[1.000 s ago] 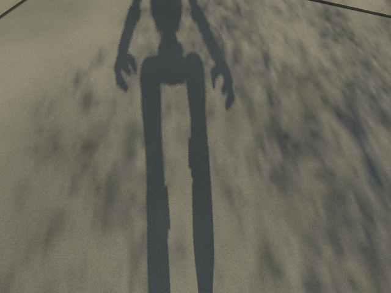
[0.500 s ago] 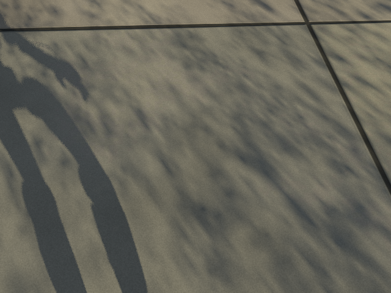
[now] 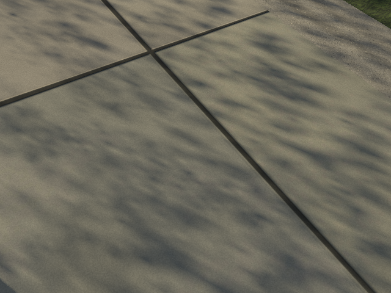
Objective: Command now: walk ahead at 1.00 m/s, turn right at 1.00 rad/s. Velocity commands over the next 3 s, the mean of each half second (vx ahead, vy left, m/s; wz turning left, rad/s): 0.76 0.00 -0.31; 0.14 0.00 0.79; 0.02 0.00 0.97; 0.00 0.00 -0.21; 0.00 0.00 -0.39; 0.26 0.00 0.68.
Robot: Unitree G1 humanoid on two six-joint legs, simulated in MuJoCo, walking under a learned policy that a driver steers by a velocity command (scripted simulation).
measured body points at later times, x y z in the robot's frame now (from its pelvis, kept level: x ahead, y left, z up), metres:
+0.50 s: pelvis +0.41 +0.06 +0.02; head +0.46 +0.05 +0.46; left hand +0.71 +0.23 -0.04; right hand +0.33 -0.22 -0.11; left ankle +0.38 +0.19 -0.73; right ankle +0.55 -0.08 -0.69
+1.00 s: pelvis +0.56 +0.07 +0.00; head +0.59 +0.10 +0.45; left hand +0.61 +0.39 -0.11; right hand +0.82 -0.16 -0.07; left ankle +0.56 +0.18 -0.73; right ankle +0.61 -0.08 -0.72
